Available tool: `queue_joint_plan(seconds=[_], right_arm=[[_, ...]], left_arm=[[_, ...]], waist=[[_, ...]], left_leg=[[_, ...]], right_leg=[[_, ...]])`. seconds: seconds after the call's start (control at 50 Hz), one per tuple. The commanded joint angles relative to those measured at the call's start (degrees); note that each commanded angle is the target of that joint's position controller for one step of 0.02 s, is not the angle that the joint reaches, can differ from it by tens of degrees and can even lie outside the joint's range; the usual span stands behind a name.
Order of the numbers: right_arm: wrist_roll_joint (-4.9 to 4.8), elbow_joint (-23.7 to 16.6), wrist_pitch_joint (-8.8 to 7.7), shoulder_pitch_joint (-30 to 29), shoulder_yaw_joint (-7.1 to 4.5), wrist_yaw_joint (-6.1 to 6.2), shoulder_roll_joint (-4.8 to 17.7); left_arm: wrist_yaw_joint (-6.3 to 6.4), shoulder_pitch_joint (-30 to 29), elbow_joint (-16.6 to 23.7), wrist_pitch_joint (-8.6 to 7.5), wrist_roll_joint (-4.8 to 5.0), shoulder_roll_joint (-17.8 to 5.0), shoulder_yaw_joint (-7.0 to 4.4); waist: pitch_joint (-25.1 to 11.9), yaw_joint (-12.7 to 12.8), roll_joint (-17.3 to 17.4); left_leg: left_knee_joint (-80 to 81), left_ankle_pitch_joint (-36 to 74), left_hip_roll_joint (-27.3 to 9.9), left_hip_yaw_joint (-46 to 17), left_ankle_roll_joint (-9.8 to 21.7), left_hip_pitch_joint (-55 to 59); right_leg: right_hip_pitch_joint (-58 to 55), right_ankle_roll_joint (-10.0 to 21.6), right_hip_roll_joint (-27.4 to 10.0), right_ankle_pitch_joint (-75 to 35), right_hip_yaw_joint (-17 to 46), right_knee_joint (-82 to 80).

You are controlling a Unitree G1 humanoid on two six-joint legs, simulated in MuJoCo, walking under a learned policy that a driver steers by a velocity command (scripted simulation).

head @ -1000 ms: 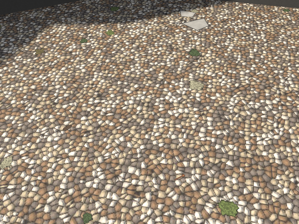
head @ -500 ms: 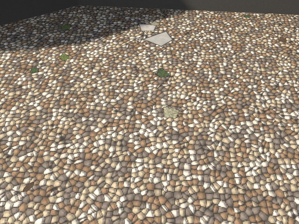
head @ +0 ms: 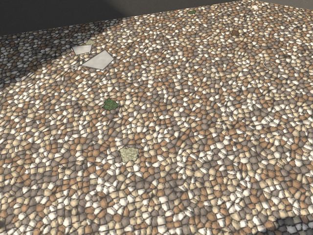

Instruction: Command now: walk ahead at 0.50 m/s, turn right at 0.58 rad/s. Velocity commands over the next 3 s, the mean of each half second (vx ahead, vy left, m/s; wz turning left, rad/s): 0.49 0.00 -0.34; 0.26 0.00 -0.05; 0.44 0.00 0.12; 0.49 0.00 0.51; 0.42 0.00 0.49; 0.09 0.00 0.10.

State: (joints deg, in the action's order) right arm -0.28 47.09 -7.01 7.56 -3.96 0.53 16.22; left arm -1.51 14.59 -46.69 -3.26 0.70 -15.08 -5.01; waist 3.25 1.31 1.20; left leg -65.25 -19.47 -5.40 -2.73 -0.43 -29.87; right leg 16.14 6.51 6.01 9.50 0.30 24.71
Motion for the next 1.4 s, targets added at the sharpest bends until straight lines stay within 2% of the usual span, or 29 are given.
queue_joint_plan(seconds=[0.02, 0.12, 0.2, 0.26, 0.3, 0.32, 0.34, 0.36, 0.38, 0.4, 0.42, 0.46, 0.54, 0.6, 0.7, 0.76, 0.78, 0.8, 0.82, 0.86, 0.88, 1.0, 1.08, 1.14, 1.18, 1.2, 1.22, 1.3, 1.4], right_arm=[[1.11, -3.43, 0.66, 1.15, -1.46, 0.39, 4.90], [0.66, -6.63, 0.51, -8.89, -0.27, -0.35, 2.45], [-0.01, -8.18, -0.40, -12.94, -0.07, -1.71, 3.44], [0.00, -8.72, -1.13, -12.31, -0.48, -2.34, 5.27], [0.23, -6.87, -1.55, -4.89, -1.46, -2.12, 7.19], [1.00, -5.27, -1.74, 3.17, -2.28, -1.88, 9.34], [1.79, -4.06, -1.63, 12.01, -3.46, -1.69, 13.72], [0.73, -1.39, -0.90, 16.24, -3.60, -2.49, 12.96], [-0.75, -1.76, -0.61, 14.61, -2.24, -2.50, 8.28], [-0.64, -2.59, -0.06, 10.15, -1.56, -2.27, 6.36], [0.01, -3.10, 0.41, 6.91, -1.03, -2.17, 5.50], [1.08, -3.31, 0.31, 4.28, -0.27, -2.14, 4.08], [0.90, -1.40, 0.12, 4.34, -0.51, -1.58, 6.09], [0.30, -0.35, 1.45, 5.46, -0.74, -0.75, 7.41], [-0.39, 2.03, 3.05, 7.92, -0.53, -0.37, 7.82], [-0.37, 2.73, 3.39, 8.57, 0.00, -0.25, 6.34], [1.19, 2.50, 2.77, 12.32, 0.75, -0.43, 4.23], [1.12, 3.76, 2.65, 17.49, 2.08, -0.50, 0.88], [0.04, 2.88, 3.16, 13.23, 1.57, -0.56, 3.78], [-1.27, 0.89, 4.25, 6.91, 0.24, -0.60, 7.00], [-0.96, 0.20, 4.64, 5.39, -0.04, -0.42, 7.03], [0.48, 2.19, 3.85, 6.87, 0.61, -0.10, 2.83], [-0.13, 2.01, 3.27, 5.46, 0.55, -0.55, 4.04], [-0.10, 5.07, 3.24, 13.03, -0.04, -0.36, 4.55], [0.26, 5.35, 3.30, 18.86, -1.73, 0.05, 13.21], [1.11, 5.03, 2.67, 18.79, -1.82, -0.22, 13.36], [0.88, 3.84, 1.85, 15.42, -1.11, -0.37, 10.48], [0.30, 3.20, 1.41, 12.81, 0.06, -0.63, 6.42], [-0.28, 4.61, 1.91, 16.71, -0.23, 0.58, 6.48]], left_arm=[[1.23, -1.38, 4.73, -1.44, 0.12, -8.70, -1.85], [2.42, 2.78, 3.91, -0.70, 0.56, -9.22, -1.95], [2.36, 7.00, 1.81, -0.60, 0.59, -8.03, -1.45], [2.69, 8.14, 1.10, -0.07, 0.18, -8.69, -1.58], [2.71, 6.53, 1.54, 0.28, 0.08, -8.68, -1.43], [2.48, 5.38, 2.41, 0.22, -0.30, -7.12, -0.69], [2.37, 10.25, 3.25, -0.28, -0.39, -4.01, 0.38], [2.21, 14.89, 2.47, -1.00, 0.70, -2.63, 1.12], [2.08, 9.80, 2.78, -1.27, 1.50, -7.88, 0.13], [2.00, 3.92, 4.26, -1.43, 1.40, -8.97, -0.09], [1.98, 0.70, 5.13, -1.62, 0.56, -8.39, -0.01], [1.94, 1.05, 5.13, -1.38, -0.09, -6.71, -0.22], [2.49, 1.13, 5.46, -0.58, -0.90, -2.74, 0.82], [2.08, -2.85, 5.80, -0.59, -0.80, -1.69, 1.52], [1.30, -8.50, 7.30, -0.59, -0.96, -3.87, 1.01], [1.56, -3.39, 5.44, -1.00, -2.01, -7.22, -0.25], [2.04, -1.25, 5.63, -0.76, -2.49, -10.89, -0.98], [2.36, 1.24, 4.96, 0.39, -1.83, -9.70, -0.85], [2.17, 5.68, 3.76, 1.33, -0.30, -8.63, -0.91], [1.94, 4.55, 3.23, 1.11, -0.09, -9.63, -0.92], [1.95, 0.52, 3.87, 0.58, -0.45, -9.53, -0.82], [2.02, -6.10, 3.84, -0.67, -0.11, -8.80, -1.09], [1.90, -3.61, 2.07, -0.07, 0.79, -9.98, -1.49], [1.93, -4.42, 1.65, 0.52, 0.56, -6.55, -0.35], [1.65, -6.13, 4.65, -0.60, -0.30, 0.15, 1.39], [1.84, -7.78, 5.78, -1.50, 0.66, -4.56, 0.41], [1.76, -7.42, 5.45, -1.85, 1.25, -7.13, -0.25], [1.96, -8.31, 3.89, -2.20, -0.80, -5.36, -0.45], [1.25, -14.62, 5.14, -2.55, -0.19, -1.62, 0.66]], waist=[[-4.95, -2.33, -1.90], [-2.80, 1.58, -5.25], [-2.08, 4.01, -6.34], [-1.79, 3.05, -7.54], [-4.94, -1.22, -8.18], [-11.78, -5.01, -6.77], [-21.31, -5.75, 2.94], [-24.69, -5.09, 16.30], [-16.85, -6.50, 9.38], [-9.39, -6.18, 4.51], [-5.03, -4.78, 1.57], [-2.90, -1.87, 2.97], [-4.89, 0.00, 3.55], [-6.96, -1.59, 4.15], [-6.70, -3.04, 4.41], [-8.79, -0.40, 1.04], [-14.34, -2.12, -5.03], [-19.93, -2.00, -12.44], [-19.20, 2.14, -14.14], [-11.20, 2.68, -8.66], [-7.47, 1.17, -8.69], [-6.68, -2.59, -9.78], [-6.80, -2.40, -8.10], [-6.14, -6.26, -5.46], [-2.72, -6.62, 15.88], [-0.98, -7.03, 14.87], [0.55, -5.31, 11.42], [-1.07, -3.53, 6.03], [-1.71, -4.76, 5.40]], left_leg=[[7.47, 5.71, -1.50, -0.61, -1.99, -5.09], [29.46, 23.83, 2.69, 0.72, -2.92, -1.99], [35.61, 26.77, 3.35, 0.40, -1.23, -1.02], [37.90, 19.34, 3.77, 0.64, 1.28, -1.34], [40.78, 17.27, 5.74, 2.94, 4.03, 8.25], [38.36, 19.94, 1.88, -0.38, 7.11, 21.53], [37.26, 17.89, -9.71, -17.44, 14.31, 43.34], [45.57, 4.83, -17.25, -38.34, 19.37, 52.27], [47.81, -6.44, -15.98, -37.23, 16.88, 47.85], [49.29, -5.62, -13.89, -29.40, 14.63, 39.56], [51.08, -0.10, -11.61, -23.72, 13.88, 31.73], [53.33, 13.77, -8.38, -16.77, 13.15, 23.64], [52.01, 48.95, -6.51, -4.69, 13.77, 19.90], [51.63, 49.71, -3.53, 0.97, 11.59, 19.16], [47.65, 41.62, -5.65, -1.19, 10.35, 24.02], [38.20, 33.93, -1.82, -0.81, 6.04, 22.61], [30.87, 19.84, 1.74, 1.28, 3.50, 15.69], [21.30, -2.63, 5.14, 3.48, 0.97, 6.11], [11.77, -18.92, 6.62, 3.31, -0.18, -1.69], [1.10, -15.39, 3.16, 1.12, 0.67, -10.63], [2.48, -11.58, 1.83, 0.97, 1.00, -9.99], [19.84, 2.17, 1.70, 3.93, 1.50, 7.10], [30.30, 7.06, 2.95, 5.26, 1.93, 12.06], [35.95, 3.58, 3.90, 5.41, 3.54, 22.70], [54.19, -20.62, -15.19, -26.99, 11.59, 30.98], [57.90, -30.08, -18.67, -36.95, 15.85, 28.51], [57.22, -27.88, -17.05, -34.02, 14.50, 28.01], [57.94, -3.19, -8.96, -17.63, 10.46, 24.91], [56.85, 13.63, -4.83, -8.32, 10.11, 22.68]], right_leg=[[-4.87, 10.99, -15.08, -15.83, 16.98, -12.67], [-2.19, 6.67, -10.68, -9.69, 12.29, -11.89], [-7.47, 5.87, -13.71, -6.64, 15.14, -9.22], [-14.22, 5.11, -16.85, -11.86, 18.49, -5.06], [-15.45, 3.47, -14.97, -25.72, 17.32, 2.18], [-11.22, 1.91, -12.01, -27.11, 14.89, 12.80], [5.52, -1.86, -5.28, -12.01, 10.08, 31.98], [20.15, -4.26, -0.22, 23.37, 8.96, 45.17], [26.96, -3.86, -3.61, 22.19, 11.42, 50.25], [28.54, -3.65, -6.26, 16.87, 9.02, 49.86], [27.15, -3.71, -8.55, 12.77, 6.80, 46.83], [21.70, -4.31, -11.37, 8.84, 5.70, 41.28], [16.79, -7.44, -11.07, 5.82, 2.48, 29.34], [10.86, -7.66, -9.30, -6.46, 0.40, 17.04], [7.98, -6.00, -7.56, -9.48, 1.39, 7.06], [-4.22, -2.67, -8.56, -25.35, 2.56, -1.98], [-16.40, 1.14, -16.14, -42.61, 8.98, 3.47], [-26.11, 9.19, -24.13, -36.66, 18.26, 3.94], [-26.25, 12.04, -26.31, -16.69, 26.28, -1.89], [-17.77, 9.54, -24.74, 19.10, 29.09, -9.31], [-10.69, 8.00, -23.54, 23.80, 27.41, -12.25], [5.04, 5.10, -16.67, 12.78, 11.62, -16.94], [4.46, 4.81, -18.26, 16.24, 11.78, -14.92], [11.76, 1.50, -14.65, 23.09, 9.03, -6.30], [31.72, -4.55, -3.79, 20.44, -2.94, 23.94], [37.25, -3.49, -6.53, 20.17, 2.41, 32.39], [39.41, -2.72, -9.14, 14.43, 4.35, 35.01], [31.63, -4.47, -10.65, -0.78, 2.61, 27.66], [21.29, -7.47, -7.57, -11.00, 0.87, 12.12]])
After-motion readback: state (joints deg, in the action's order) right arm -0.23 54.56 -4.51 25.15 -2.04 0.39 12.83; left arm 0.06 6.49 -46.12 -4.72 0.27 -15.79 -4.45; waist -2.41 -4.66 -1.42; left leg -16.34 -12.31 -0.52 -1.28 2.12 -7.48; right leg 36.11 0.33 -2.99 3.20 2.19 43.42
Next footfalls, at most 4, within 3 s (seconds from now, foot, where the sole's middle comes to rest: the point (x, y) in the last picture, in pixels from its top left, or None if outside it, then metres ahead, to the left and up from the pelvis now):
0.32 left None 0.38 0.13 -0.78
0.76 right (201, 216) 0.53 -0.12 -0.78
1.16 left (144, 201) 0.60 0.12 -0.78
1.60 right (203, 154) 0.84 -0.15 -0.78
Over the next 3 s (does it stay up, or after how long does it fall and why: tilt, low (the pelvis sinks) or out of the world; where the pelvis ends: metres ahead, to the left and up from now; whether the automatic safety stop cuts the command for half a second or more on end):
stays up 1.25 0.13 0.00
